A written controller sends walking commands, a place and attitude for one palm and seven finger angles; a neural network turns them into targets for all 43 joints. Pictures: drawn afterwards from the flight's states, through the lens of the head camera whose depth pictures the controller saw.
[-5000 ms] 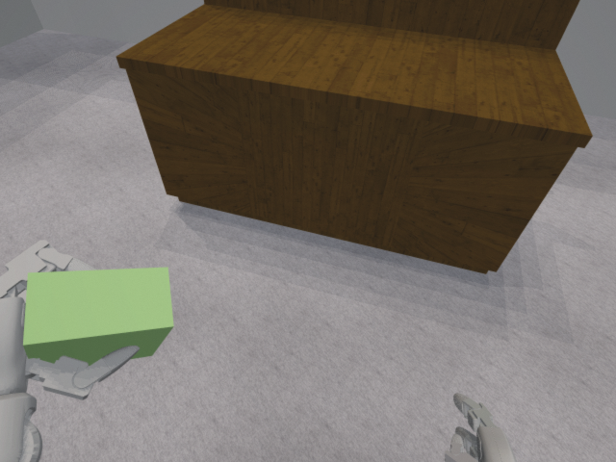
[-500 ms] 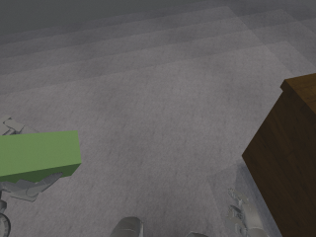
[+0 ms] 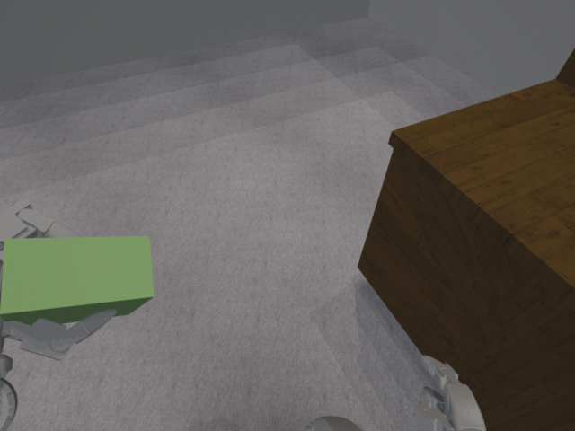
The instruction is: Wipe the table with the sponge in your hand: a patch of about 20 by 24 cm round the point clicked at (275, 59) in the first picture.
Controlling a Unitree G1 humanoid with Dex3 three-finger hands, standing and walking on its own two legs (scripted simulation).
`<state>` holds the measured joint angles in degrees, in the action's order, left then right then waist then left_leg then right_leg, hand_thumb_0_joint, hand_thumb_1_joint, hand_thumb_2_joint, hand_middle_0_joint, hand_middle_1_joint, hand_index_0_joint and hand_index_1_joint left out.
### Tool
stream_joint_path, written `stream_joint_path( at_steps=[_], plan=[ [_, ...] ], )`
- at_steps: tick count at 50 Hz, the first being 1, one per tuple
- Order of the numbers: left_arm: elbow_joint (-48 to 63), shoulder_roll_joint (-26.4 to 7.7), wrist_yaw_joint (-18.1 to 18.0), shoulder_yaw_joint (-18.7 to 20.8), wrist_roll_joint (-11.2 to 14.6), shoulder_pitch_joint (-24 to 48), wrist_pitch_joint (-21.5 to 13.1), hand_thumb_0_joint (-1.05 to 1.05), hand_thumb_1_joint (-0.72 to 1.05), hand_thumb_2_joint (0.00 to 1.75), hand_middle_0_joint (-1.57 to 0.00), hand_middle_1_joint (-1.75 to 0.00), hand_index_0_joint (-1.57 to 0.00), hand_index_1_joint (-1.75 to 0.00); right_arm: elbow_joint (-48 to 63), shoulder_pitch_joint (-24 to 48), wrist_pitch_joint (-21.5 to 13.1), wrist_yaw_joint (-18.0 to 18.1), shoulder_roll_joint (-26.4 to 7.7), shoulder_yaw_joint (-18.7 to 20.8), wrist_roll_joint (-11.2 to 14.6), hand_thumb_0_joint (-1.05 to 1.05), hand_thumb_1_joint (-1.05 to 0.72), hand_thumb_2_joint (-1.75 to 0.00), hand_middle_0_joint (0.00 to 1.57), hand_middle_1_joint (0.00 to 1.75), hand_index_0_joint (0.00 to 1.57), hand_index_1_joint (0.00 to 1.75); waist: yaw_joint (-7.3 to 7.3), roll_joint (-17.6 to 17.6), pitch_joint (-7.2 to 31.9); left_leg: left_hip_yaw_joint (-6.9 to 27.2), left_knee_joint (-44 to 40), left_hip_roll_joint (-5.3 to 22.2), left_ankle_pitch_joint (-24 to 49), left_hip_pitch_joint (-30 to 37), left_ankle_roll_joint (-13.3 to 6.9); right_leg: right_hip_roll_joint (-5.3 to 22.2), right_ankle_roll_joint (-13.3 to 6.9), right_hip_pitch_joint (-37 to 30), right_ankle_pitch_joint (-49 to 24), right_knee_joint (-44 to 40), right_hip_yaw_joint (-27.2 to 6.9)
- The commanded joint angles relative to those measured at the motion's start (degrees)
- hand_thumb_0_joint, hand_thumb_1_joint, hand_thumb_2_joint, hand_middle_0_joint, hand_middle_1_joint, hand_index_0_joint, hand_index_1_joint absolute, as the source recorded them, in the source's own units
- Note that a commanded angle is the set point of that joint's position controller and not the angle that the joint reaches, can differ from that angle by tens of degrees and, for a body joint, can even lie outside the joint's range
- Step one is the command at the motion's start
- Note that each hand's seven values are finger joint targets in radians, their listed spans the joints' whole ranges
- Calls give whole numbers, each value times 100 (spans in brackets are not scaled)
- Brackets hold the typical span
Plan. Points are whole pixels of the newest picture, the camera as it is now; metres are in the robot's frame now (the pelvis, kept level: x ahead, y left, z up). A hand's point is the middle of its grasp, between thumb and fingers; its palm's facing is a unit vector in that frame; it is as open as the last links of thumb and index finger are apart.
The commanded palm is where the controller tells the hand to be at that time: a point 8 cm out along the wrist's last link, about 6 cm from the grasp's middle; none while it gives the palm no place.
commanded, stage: turn to face it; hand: left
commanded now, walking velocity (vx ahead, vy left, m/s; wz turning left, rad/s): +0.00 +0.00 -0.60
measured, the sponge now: (98, 282) +0.22 +0.22 +0.16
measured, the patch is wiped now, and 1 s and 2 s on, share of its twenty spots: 0.00 0.00 0.00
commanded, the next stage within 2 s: none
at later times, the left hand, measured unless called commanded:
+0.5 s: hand (208, 296) +0.20 +0.10 +0.19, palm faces +0.11 -0.85 -0.52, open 9.8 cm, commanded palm +0.17 +0.15 +0.19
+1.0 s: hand (389, 372) +0.16 -0.06 +0.18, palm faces -0.20 -0.82 -0.54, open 9.8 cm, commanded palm +0.13 +0.02 +0.19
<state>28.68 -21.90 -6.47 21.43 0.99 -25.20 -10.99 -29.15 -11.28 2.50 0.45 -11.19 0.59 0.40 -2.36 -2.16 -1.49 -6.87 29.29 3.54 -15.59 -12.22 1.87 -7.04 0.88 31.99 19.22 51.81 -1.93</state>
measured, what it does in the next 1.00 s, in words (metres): walks backwards, turning right: right foot, then left foot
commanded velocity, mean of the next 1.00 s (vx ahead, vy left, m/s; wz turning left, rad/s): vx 0.00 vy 0.00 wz -0.60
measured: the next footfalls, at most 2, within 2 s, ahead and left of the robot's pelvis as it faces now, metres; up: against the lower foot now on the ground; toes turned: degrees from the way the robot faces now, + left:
right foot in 0.18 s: +0.03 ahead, -0.15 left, +0.00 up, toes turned -13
left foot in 0.54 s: +0.01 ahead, +0.07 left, +0.00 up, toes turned -15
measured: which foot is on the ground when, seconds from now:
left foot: down 0.00-0.18, up 0.20-0.52, down 0.54-0.82, up 0.84-1.00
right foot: up 0.00-0.16, down 0.18-0.56, up 0.58-0.80, down 0.82-1.00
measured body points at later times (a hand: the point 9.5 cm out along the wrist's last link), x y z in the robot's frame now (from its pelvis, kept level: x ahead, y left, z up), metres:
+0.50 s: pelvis -0.07 -0.06 +0.00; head -0.04 -0.08 +0.45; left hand +0.19 +0.14 +0.22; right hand +0.01 -0.37 -0.09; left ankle -0.03 +0.08 -0.71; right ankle -0.01 -0.15 -0.73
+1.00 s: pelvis -0.16 -0.11 +0.00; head -0.12 -0.17 +0.44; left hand +0.16 -0.02 +0.21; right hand -0.16 -0.38 -0.12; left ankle -0.09 +0.03 -0.66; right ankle -0.16 -0.18 -0.73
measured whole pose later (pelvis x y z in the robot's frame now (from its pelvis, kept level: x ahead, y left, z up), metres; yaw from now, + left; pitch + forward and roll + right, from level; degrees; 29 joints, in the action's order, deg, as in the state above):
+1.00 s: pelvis -0.16 -0.11 +0.00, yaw -37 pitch +0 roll +2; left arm 32.3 -22.7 -8.1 22.6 2.9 -28.8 -12.2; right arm -32.5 -8.4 1.6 0.2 -11.8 -0.2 0.8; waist 0.4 2.0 -9.1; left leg -1.9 62.2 4.0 -25.9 -26.4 5.5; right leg -3.8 -5.6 20.0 12.5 32.7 0.5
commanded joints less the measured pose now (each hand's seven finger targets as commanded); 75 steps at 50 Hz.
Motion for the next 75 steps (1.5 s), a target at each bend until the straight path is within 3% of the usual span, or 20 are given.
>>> stream_joint_path(
  at_steps=[1, 8, 10, 11, 15, 25, 28, 30, 33, 39, 40, 42, 43, 45, 48, 63, 66, 68, 72, 75],
  plan=[
    [1259, -623, -133, 259, 29, 599, -334, 0, 10, 130, -120, -160, -120, -160, 703, 373, -459, 9, -750, 253, 81, 0, -90, -90, 20, 30, 20, 30, 94, 1495, -223, 459, -1227, 1960, 707, -460, -833, 883, 290, 45, 638, 940, 354],
    [1125, -946, -194, 469, -15, 889, -299, 0, 10, 130, -120, -160, -120, -160, 591, 78, -799, -22, -848, 269, 95, 0, -90, -90, 20, 30, 20, 30, 150, 1079, 533, -268, 973, 1403, 1545, -320, -105, 763, 125, -2463, -907, -2534, 874],
    [998, -1414, -324, 1012, 10, 400, -351, 0, 10, 130, -120, -160, -120, -160, 757, 345, -774, -7, -589, 200, 108, 0, -90, -90, 20, 30, 20, 30, -12, -1331, 983, -51, 3334, 145, -2029, -2138, 337, 2511, -941, -3288, -4431, -2798, -2049],
    [1263, -1456, -315, 1085, 170, 145, -305, 0, 10, 130, -120, -160, -120, -160, 751, 599, -687, 16, -617, 280, 137, 0, -90, -90, 20, 30, 20, 30, -56, -1355, 1107, 736, 3935, 275, -1936, -1970, 290, 2693, -1007, -2811, -3680, -2993, -2447],
    [1813, -1303, -342, 1338, 282, -642, -446, 0, 10, 130, -120, -160, -120, -160, 585, 703, -324, -30, -403, 61, 39, 0, -90, -90, 20, 30, 20, 30, 113, -190, 1381, 747, 3448, 265, -1172, -1828, 387, 2142, -1029, -2857, -3006, -2717, -1400],
    [1351, -905, -310, 715, 213, -216, -259, 0, 10, 130, -120, -160, -120, -160, 674, 438, -162, 63, -728, 193, 73, 0, -90, -90, 20, 30, 20, 30, 147, -283, 908, 442, -8, -49, -676, 188, 82, 1663, -726, -1202, -333, -3296, -2019],
    [1573, -931, -215, 630, 119, 295, -382, 0, 10, 130, -120, -160, -120, -160, 852, 466, -251, 145, -987, 274, 36, 0, -90, -90, 20, 30, 20, 30, 124, 1423, 380, 1742, -1376, 1612, -552, 742, -737, 413, -58, 166, 685, -1328, -908],
    [1689, -1113, -233, 640, -33, 673, -460, 0, 10, 130, -120, -160, -120, -160, 835, 536, -382, 181, -709, 248, 39, 0, -90, -90, 20, 30, 20, 30, 99, 1978, 181, 2024, -1878, 2368, -1222, -863, -1205, 566, 113, -292, 770, 1653, -181],
    [1350, -638, -216, 217, 25, 496, -410, 0, 10, 130, -120, -160, -120, -160, 727, 395, -535, 63, -776, 268, 126, 0, -90, -90, 20, 30, 20, 30, 83, 1599, -202, 531, -1248, 1864, 24, -577, -853, 878, 234, -67, 726, 1082, 301],
    [1280, -876, -257, 440, 35, 803, -419, 0, 10, 130, -120, -160, -120, -160, 652, 34, -913, -11, -848, 270, 75, 0, -90, -90, 20, 30, 20, 30, 139, 1528, 447, -164, 310, 1500, 1423, -77, -228, 550, 216, -1927, -256, -2139, 1015],
    [1085, -973, -273, 515, -7, 672, -385, 0, 10, 130, -120, -160, -120, -160, 643, 3, -918, -24, -787, 263, 85, 0, -90, -90, 20, 30, 20, 30, 150, 953, 534, -234, 969, 1254, 956, -327, -69, 837, 13, -2265, -901, -2627, 581],
    [1024, -1389, -355, 989, 165, 464, -374, 0, 10, 130, -120, -160, -120, -160, 842, 344, -851, 6, -573, 204, 123, 0, -90, -90, 20, 30, 20, 30, -42, -1680, 896, 113, 3302, 62, -1951, -1880, 304, 2446, -938, -2709, -3597, -3118, -2509],
    [1379, -1396, -353, 995, 248, 382, -353, 0, 10, 130, -120, -160, -120, -160, 822, 587, -767, 6, -571, 227, 106, 0, -90, -90, 20, 30, 20, 30, -25, -1349, 887, 839, 3877, 205, -1674, -1882, 279, 2579, -1005, -2487, -3128, -3244, -2695],
    [1392, -1301, -371, 1203, 285, -361, -415, 0, 10, 130, -120, -160, -120, -160, 653, 596, -513, -20, -374, 12, 27, 0, -90, -90, 20, 30, 20, 30, 32, -275, 1270, 961, 3958, 229, -1210, -2256, 359, 2233, -1142, -3357, -3733, -2615, -1944],
    [1502, -1184, -384, 1178, 297, -578, -474, 0, 10, 130, -120, -160, -120, -160, 634, 686, -318, 34, -420, 79, 14, 0, -90, -90, 20, 30, 20, 30, 143, -278, 1274, 761, 3258, 125, -980, -1895, 386, 2027, -1067, -3242, -4023, -2760, -1566],
    [1487, -1098, -301, 612, 224, 31, -299, 0, 10, 130, -120, -160, -120, -160, 808, 424, 33, 28, -758, 198, 57, 0, -90, -90, 20, 30, 20, 30, 115, 4, 954, 603, -273, -149, -793, 347, -85, 1407, -549, -1332, -160, -3618, -2498],
    [1614, -1133, -209, 717, 209, 325, -420, 0, 10, 130, -120, -160, -120, -160, 927, 509, -71, 70, -930, 270, 39, 0, -90, -90, 20, 30, 20, 30, 112, 1320, 562, 1747, -1140, 1340, -607, 944, -769, 279, 36, -17, 288, -1943, -1309],
    [1311, -1197, -178, 868, 151, 64, -351, 0, 10, 130, -120, -160, -120, -160, 972, 574, -242, 134, -668, 248, 74, 0, -90, -90, 20, 30, 20, 30, -23, 1783, 395, 1698, -1698, 2171, -848, -704, -1198, 342, 152, -536, 619, 1071, -290],
    [1043, -725, -141, 372, 193, 239, -320, 0, 10, 130, -120, -160, -120, -160, 791, 203, -564, 75, -782, 199, 117, 0, -90, -90, 20, 30, 20, 30, 97, 1432, -27, 283, -533, 1740, 1562, -182, -654, 768, 179, -702, 776, -611, 310],
    [1174, -834, -211, 303, 42, 875, -247, 0, 10, 130, -120, -160, -120, -160, 700, 128, -743, 35, -875, 214, 106, 0, -90, -90, 20, 30, 20, 30, 133, 870, 256, -28, 898, 1248, 1435, -313, -174, 594, 50, -2077, -765, -2324, 482]
  ],
)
